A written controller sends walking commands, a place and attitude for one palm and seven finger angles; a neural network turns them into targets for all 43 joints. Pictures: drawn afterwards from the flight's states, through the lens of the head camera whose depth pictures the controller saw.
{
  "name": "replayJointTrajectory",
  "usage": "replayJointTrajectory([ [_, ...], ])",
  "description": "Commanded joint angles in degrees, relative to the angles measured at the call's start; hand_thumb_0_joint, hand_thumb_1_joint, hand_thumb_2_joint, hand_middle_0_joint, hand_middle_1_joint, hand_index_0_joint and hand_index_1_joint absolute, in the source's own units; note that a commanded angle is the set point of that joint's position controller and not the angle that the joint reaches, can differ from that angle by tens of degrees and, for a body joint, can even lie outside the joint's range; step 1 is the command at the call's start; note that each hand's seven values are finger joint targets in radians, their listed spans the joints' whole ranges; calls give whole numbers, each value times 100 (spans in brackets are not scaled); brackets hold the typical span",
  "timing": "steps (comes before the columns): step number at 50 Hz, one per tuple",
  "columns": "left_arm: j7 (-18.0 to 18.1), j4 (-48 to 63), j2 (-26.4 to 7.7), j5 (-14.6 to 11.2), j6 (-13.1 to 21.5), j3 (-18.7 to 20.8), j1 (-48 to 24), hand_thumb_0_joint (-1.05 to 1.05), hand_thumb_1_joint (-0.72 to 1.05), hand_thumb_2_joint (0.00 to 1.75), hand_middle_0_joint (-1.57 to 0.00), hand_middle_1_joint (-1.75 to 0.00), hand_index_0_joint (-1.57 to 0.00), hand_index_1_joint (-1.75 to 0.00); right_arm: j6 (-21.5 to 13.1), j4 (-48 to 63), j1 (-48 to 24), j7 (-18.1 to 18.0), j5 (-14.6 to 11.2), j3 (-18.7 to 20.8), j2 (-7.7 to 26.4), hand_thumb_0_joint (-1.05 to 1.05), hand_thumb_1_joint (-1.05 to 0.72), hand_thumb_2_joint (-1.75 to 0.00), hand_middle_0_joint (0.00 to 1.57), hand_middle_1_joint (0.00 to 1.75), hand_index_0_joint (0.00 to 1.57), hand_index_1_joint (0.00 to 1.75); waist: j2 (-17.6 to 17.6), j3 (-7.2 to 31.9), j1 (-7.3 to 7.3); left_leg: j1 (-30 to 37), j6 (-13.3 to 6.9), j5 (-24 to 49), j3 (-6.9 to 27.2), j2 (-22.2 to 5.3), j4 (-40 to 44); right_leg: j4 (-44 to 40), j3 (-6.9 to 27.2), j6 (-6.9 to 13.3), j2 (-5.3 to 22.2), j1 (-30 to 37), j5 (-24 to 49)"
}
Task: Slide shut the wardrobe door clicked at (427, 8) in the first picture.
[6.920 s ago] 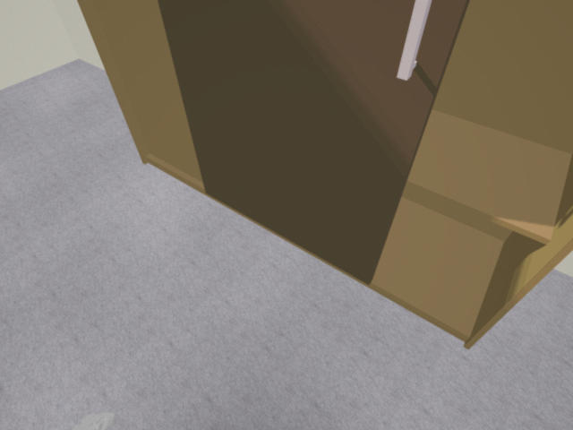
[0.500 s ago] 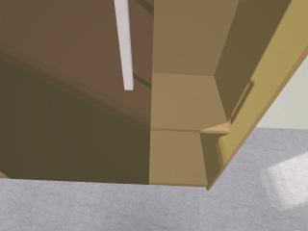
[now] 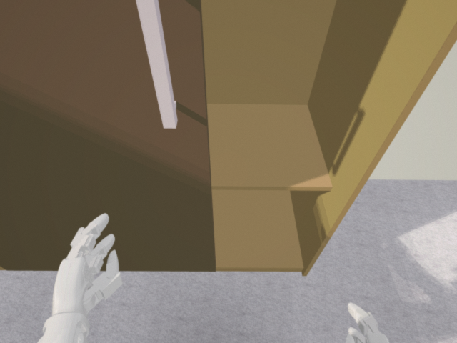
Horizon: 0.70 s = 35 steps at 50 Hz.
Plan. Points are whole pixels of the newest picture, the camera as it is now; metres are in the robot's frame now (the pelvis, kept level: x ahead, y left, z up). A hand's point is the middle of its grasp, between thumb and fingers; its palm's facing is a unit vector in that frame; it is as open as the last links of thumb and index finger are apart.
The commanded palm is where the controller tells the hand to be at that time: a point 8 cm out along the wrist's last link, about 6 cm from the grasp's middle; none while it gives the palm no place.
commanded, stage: raise the hand with hooked fingers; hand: left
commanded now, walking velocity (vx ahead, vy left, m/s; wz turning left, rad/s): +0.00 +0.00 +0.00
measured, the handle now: (161, 55) +0.48 +0.12 +0.27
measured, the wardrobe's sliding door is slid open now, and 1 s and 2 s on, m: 0.38 0.38 0.38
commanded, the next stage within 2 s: move the hooked fingers beside the handle in 1.88 s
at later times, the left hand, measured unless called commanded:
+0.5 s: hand (88, 280) +0.20 +0.20 +0.08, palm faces +0.03 -0.99 -0.11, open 10.4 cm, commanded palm +0.17 +0.26 +0.10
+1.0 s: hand (22, 216) +0.24 +0.25 +0.19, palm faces +0.09 -0.99 -0.10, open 13.3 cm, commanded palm +0.21 +0.30 +0.21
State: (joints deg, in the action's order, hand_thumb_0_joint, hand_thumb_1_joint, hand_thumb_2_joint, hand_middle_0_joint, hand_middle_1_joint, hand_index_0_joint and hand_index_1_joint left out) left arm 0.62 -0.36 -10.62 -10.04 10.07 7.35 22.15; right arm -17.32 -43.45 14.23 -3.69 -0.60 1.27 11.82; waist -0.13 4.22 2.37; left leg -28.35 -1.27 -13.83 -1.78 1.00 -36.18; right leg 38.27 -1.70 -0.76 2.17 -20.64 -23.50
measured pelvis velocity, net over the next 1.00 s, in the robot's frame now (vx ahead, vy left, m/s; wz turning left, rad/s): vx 0.00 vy -0.01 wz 0.02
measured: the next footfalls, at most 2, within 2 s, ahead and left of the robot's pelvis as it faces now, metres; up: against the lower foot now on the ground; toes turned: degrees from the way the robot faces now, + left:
none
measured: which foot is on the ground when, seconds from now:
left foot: down 0.00-1.00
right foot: down 0.00-1.00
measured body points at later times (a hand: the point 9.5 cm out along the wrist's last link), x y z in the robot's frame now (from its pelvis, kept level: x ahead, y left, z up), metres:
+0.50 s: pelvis -0.01 -0.05 -0.01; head +0.01 -0.06 +0.43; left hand +0.19 +0.26 +0.09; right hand +0.16 -0.28 -0.11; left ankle +0.04 +0.11 -0.72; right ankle -0.05 -0.12 -0.72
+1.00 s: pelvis +0.00 -0.01 +0.02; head -0.01 -0.01 +0.47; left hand +0.23 +0.31 +0.20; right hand +0.21 -0.24 -0.04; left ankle +0.04 +0.11 -0.72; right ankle -0.05 -0.12 -0.72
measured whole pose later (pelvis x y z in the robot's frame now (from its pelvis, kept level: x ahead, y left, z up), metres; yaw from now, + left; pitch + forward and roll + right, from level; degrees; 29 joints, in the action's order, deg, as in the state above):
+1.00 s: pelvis +0.00 -0.01 +0.02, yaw +1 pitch -2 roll -1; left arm -19.9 10.4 -23.9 -21.9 -7.2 24.1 5.7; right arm -17.6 -38.7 9.6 -7.5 -4.1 -2.4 15.4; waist 1.9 0.8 -3.8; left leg -16.2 -0.5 -11.3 0.3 -0.4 -29.1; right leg 25.7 -3.4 0.1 0.0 -5.8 -18.3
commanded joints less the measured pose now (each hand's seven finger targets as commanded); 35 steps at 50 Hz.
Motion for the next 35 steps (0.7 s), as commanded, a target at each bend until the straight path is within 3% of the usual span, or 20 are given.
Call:
replayJointTrajectory([
  [1, -1386, -445, -338, -570, 1638, 883, 1854, 0, 62, 78, -22, -48, -22, -48, -201, 1138, -695, 230, -31, 457, 836, 0, -90, -90, 20, 30, 20, 30, -650, 399, -552, 97, 193, 1125, 150, -169, -682, 474, -387, 177, -339, -1059, 1935],
  [2, -1769, -530, -627, -631, 1694, 1098, 1889, 0, 60, 77, -22, -50, -22, -50, -162, 1348, -803, 254, -89, 488, 901, 0, -90, -90, 20, 30, 20, 30, -403, 546, -617, -56, 187, 920, 63, -135, -774, 559, -246, 173, -291, -997, 2030],
  [4, -2132, -269, -1008, -793, 1166, 1436, 1907, 0, 55, 75, -22, -53, -22, -53, -36, 1714, -883, 210, -219, 514, 914, 0, -90, -90, 20, 30, 20, 30, 38, 692, -767, -85, 143, 621, -64, -40, -712, 394, -65, 169, -281, -658, 1887],
  [5, -2210, 399, -1107, -945, 908, 1399, 1479, 0, 53, 74, -23, -54, -23, -54, -17, 1875, -872, 152, -229, 501, 947, 0, -90, -90, 20, 30, 20, 30, 105, 760, -670, -21, 117, 424, -70, -12, -703, 283, -7, 121, -248, -625, 1698],
  [7, -2085, 1083, -1288, -1171, 692, 1683, 853, 0, 48, 72, -23, -57, -23, -57, -23, 1911, -710, -20, -212, 447, 887, 0, -90, -90, 20, 30, 20, 30, -174, 746, -471, 51, 71, 212, 63, -22, -815, 76, 254, -34, -176, -696, 1540],
  [8, -1976, 1520, -1380, -1198, 800, 1763, 396, 0, 46, 71, -23, -58, -23, -58, -52, 1859, -578, -73, -171, 422, 877, 0, -90, -90, 20, 30, 20, 30, 93, 745, -359, 214, 60, 319, 147, -42, -873, 67, 305, -62, -178, -808, 1672],
  [9, -1831, 1915, -1502, -1176, 999, 1788, -144, 0, 43, 70, -23, -60, -23, -60, -89, 1758, -428, -105, -95, 396, 891, 0, -90, -90, 20, 30, 20, 30, 73, 728, -232, 236, 45, 379, 247, -58, -931, 86, 295, -73, -238, -957, 1686],
  [11, -1748, 2103, -1444, -1145, 1444, 1587, -567, 0, 39, 68, -24, -63, -24, -63, -189, 1561, -282, -127, -66, 336, 880, 0, -90, -90, 20, 30, 20, 30, 339, 619, -32, 370, 25, 447, 362, -84, -1027, 73, 344, -84, -235, -1093, 1782],
  [12, -1802, 2085, -1470, -1142, 1641, 1502, -758, 0, 36, 67, -24, -64, -24, -64, -247, 1455, -234, -157, -74, 326, 909, 0, -90, -90, 20, 30, 20, 30, 258, 579, 55, 353, 11, 372, 398, -100, -1081, 43, 391, -99, -243, -1172, 1701],
  [14, -2001, 2040, -1565, -1153, 1871, 1353, -1223, 0, 32, 65, -24, -68, -24, -68, -382, 1239, -211, -228, -110, 283, 1010, 0, -90, -90, 20, 30, 20, 30, 436, 596, 163, 407, -24, 298, 414, -96, -1149, -82, 531, -104, -228, -1157, 1539],
  [16, -2249, 1711, -1719, -1164, 1728, 1366, -1131, 0, 27, 63, -25, -70, -25, -70, -479, 1125, -291, -289, -173, 254, 1083, 0, -90, -90, 20, 30, 20, 30, 579, 659, 79, 574, -35, 251, 422, -96, -1003, -295, 619, -101, -174, -933, 1372],
  [18, -2438, 1336, -1962, -1195, 1335, 1510, -1236, 0, 22, 61, -25, -74, -25, -74, -508, 1076, -458, -379, -230, 220, 1147, 0, -90, -90, 20, 30, 20, 30, 243, 534, -3, 589, -47, 74, 442, -95, -817, -552, 707, -167, -126, -771, 1041],
  [20, -2514, 982, -2118, -1280, 876, 1755, -1124, 0, 18, 59, -25, -76, -25, -76, -486, 1082, -587, -434, -278, 161, 1137, 0, -90, -90, 20, 30, 20, 30, 140, 406, -184, 536, -33, -20, 460, -99, -635, -737, 804, -218, -47, -546, 900],
  [24, -2412, 748, -2475, -1522, 268, 2443, -1047, 0, 8, 55, -26, -82, -26, -82, -468, 1175, -719, -465, -292, 90, 1098, 0, -90, -90, 20, 30, 20, 30, -171, 623, -455, 635, 50, 163, 518, -128, -415, -865, 883, -356, 82, 27, 1344],
  [25, -2395, 894, -2273, -1604, 223, 2357, -972, 0, 6, 54, -26, -84, -26, -84, -479, 1218, -734, -433, -307, 61, 1045, 0, -90, -90, 20, 30, 20, 30, -304, 583, -457, 626, 62, 238, 533, -131, -368, -870, 891, -411, 129, 126, 1628],
  [27, -2334, 1218, -2237, -1644, 170, 2386, -883, 0, 1, 52, -26, -87, -26, -87, -536, 1277, -701, -363, -315, 63, 1056, 0, -90, -90, 20, 30, 20, 30, -128, 790, -517, 899, 58, 522, 470, -113, -241, -795, 704, -394, 38, 272, 2159],
  [30, -2242, 1426, -2134, -1588, 32, 2319, -774, 0, -6, 49, -27, -92, -27, -92, -607, 1309, -644, -300, -340, 88, 1085, 0, -90, -90, 20, 30, 20, 30, -177, 780, -525, 1178, 31, 890, 371, -89, -90, -760, 468, -419, -63, 362, 2856],
  [31, -2238, 1340, -2110, -1579, -60, 2317, -717, 0, -8, 48, -27, -93, -27, -93, -605, 1313, -637, -294, -351, 91, 1101, 0, -90, -90, 20, 30, 20, 30, -276, 673, -532, 1204, 28, 894, 346, -88, 3, -781, 377, -400, -118, 334, 2850],
  [35, -2150, 1625, -2341, -1504, -397, 2377, -1338, 0, -17, 44, -28, -99, -28, -99, -569, 1301, -705, -363, -364, 83, 1152, 0, -90, -90, 20, 30, 20, 30, -100, 516, -518, 1545, -19, 937, 277, -72, 308, -992, 148, -268, -278, 281, 2470],
])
